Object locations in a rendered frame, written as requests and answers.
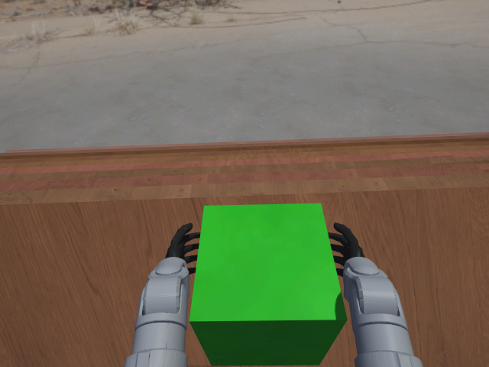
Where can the left robot hand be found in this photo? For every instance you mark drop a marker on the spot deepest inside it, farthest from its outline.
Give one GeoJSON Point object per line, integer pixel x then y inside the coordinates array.
{"type": "Point", "coordinates": [177, 248]}

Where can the carton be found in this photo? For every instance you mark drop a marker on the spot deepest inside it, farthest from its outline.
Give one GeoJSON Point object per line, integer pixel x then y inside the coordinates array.
{"type": "Point", "coordinates": [266, 289]}

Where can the right robot hand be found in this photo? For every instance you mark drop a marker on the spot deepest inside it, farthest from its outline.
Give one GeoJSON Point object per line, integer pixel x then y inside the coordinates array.
{"type": "Point", "coordinates": [350, 248]}

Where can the right robot forearm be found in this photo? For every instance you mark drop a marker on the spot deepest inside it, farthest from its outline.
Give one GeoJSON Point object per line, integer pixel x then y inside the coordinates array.
{"type": "Point", "coordinates": [377, 317]}

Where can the left robot forearm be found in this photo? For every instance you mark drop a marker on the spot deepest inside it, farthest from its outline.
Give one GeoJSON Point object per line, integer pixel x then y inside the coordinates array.
{"type": "Point", "coordinates": [160, 329]}

